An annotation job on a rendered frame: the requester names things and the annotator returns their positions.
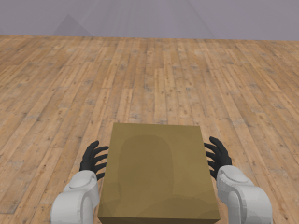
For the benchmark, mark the robot right hand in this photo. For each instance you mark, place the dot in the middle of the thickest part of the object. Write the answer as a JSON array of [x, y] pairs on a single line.
[[220, 158]]

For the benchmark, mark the robot left hand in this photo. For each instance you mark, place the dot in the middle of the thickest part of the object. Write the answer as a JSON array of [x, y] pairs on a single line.
[[89, 160]]

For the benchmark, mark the left robot forearm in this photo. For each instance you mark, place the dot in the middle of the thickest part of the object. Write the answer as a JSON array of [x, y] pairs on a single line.
[[76, 203]]

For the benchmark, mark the right robot forearm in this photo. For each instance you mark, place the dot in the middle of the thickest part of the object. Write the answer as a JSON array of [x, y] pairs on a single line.
[[247, 204]]

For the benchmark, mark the carton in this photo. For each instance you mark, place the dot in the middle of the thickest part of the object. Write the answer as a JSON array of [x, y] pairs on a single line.
[[157, 174]]

